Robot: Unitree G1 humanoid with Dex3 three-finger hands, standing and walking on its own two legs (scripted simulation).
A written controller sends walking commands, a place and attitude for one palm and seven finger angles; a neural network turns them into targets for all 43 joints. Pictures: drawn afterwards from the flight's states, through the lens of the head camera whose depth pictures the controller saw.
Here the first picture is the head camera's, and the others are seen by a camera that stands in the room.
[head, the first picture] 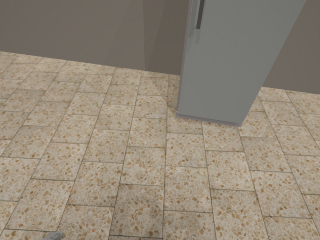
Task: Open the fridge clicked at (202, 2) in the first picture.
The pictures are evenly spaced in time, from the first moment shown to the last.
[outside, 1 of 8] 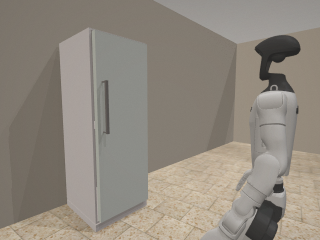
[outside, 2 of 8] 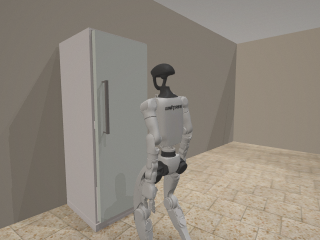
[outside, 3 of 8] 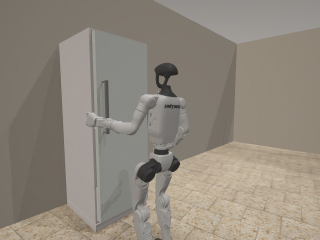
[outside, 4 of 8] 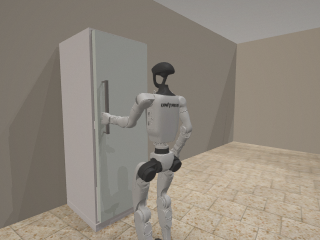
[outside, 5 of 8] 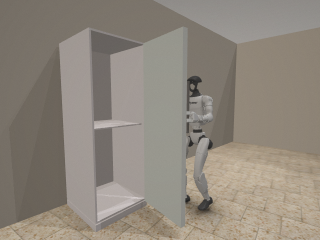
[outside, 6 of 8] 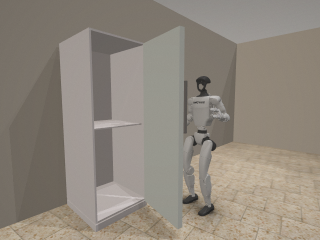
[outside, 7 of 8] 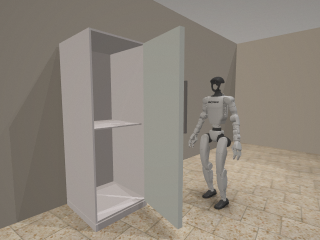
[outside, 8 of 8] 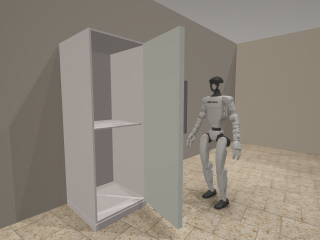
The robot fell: no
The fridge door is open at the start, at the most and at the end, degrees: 0 82 78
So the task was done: yes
